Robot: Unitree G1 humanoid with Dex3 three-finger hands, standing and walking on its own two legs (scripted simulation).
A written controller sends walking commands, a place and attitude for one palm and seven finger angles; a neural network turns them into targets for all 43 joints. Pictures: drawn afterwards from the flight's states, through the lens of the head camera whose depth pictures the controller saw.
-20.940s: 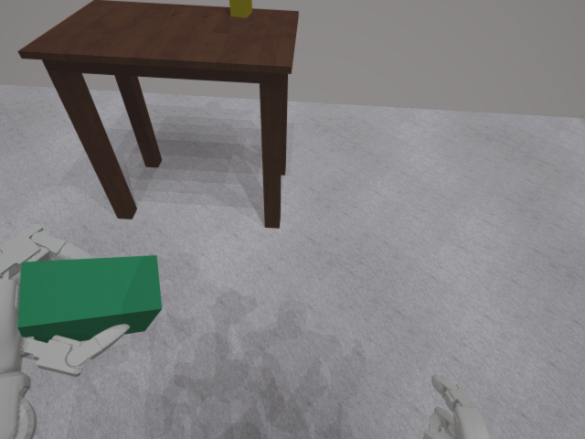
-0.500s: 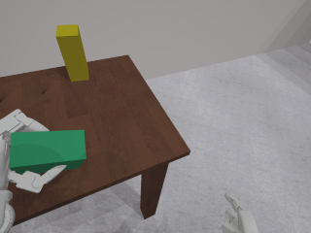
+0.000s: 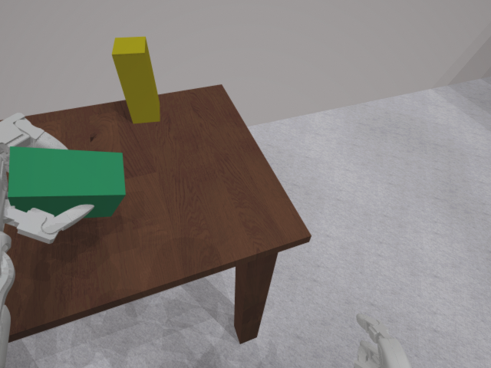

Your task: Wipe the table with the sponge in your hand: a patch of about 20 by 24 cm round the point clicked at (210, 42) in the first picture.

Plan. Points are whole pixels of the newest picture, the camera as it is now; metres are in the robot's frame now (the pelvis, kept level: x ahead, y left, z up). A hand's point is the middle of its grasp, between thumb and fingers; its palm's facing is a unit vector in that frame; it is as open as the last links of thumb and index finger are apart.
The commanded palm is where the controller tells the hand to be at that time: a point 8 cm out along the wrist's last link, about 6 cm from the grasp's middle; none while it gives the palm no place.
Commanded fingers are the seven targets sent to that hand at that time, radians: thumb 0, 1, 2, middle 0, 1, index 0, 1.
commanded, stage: turn the palm down, sponge in hand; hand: left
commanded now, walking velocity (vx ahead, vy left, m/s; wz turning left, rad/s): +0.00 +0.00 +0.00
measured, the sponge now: (84, 187) +0.28 +0.25 +0.18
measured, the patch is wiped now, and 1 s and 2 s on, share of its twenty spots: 0.00 0.00 0.00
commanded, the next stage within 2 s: none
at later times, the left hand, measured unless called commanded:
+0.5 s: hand (77, 232) +0.23 +0.23 +0.17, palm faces +0.28 -0.58 -0.77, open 9.6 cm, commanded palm +0.17 +0.26 +0.22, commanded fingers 0.00 0.10 1.30 -1.20 -1.60 -1.20 -1.60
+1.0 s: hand (66, 210) +0.24 +0.24 +0.19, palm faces +0.30 -0.33 -0.89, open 9.6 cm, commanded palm +0.19 +0.25 +0.24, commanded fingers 0.00 0.10 1.30 -1.20 -1.60 -1.20 -1.60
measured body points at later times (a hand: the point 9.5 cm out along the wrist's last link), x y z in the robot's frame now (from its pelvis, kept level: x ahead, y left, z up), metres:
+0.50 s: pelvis -0.03 -0.06 -0.01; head -0.03 -0.09 +0.44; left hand +0.20 +0.26 +0.21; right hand +0.19 -0.29 -0.09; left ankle +0.04 +0.04 -0.73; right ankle -0.04 -0.11 -0.73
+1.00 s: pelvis +0.00 -0.04 -0.01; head -0.01 -0.07 +0.44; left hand +0.21 +0.25 +0.24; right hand +0.22 -0.27 -0.09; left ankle +0.04 +0.04 -0.73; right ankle -0.04 -0.11 -0.73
